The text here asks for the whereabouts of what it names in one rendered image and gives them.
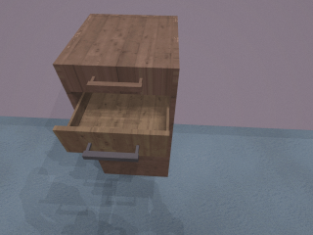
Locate handle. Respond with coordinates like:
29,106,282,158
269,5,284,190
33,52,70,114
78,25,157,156
82,142,140,163
86,81,143,92

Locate drawer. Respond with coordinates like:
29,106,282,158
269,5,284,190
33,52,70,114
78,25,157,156
53,92,170,158

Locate cabinet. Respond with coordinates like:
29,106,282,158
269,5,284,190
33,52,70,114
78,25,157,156
53,14,180,177

